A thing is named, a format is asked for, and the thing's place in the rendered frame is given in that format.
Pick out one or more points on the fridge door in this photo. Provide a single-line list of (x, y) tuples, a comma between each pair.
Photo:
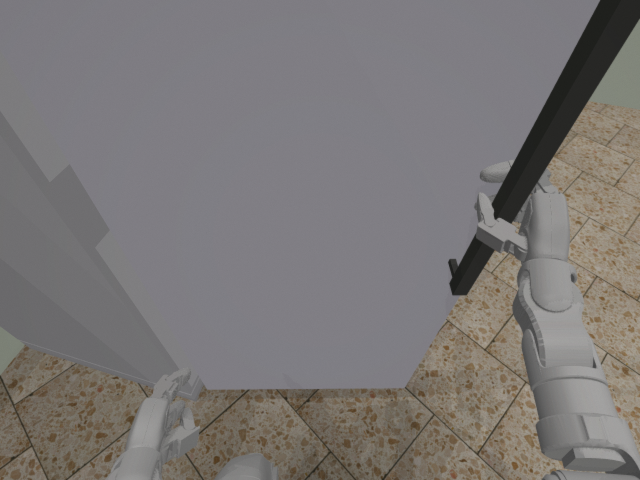
[(290, 178)]

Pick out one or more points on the right robot hand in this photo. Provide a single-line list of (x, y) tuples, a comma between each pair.
[(544, 220)]

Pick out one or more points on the handle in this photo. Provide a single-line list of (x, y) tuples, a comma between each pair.
[(605, 34)]

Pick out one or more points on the left robot thigh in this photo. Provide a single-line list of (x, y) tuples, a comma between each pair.
[(248, 467)]

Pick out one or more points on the robot left forearm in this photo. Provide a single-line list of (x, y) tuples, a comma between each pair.
[(140, 463)]

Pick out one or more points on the left robot hand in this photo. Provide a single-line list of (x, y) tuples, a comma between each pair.
[(155, 417)]

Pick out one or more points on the robot right forearm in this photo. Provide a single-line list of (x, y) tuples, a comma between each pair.
[(578, 422)]

